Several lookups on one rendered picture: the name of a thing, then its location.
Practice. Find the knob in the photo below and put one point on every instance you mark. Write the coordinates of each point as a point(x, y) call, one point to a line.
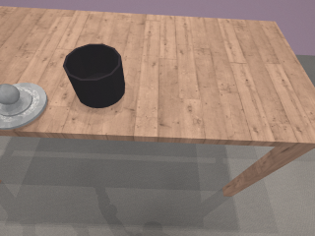
point(8, 94)

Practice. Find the pot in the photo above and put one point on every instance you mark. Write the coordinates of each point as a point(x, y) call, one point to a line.
point(96, 74)

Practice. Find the table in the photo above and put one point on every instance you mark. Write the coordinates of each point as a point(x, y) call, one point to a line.
point(188, 80)

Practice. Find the lid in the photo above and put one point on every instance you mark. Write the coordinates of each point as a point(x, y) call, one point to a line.
point(32, 101)

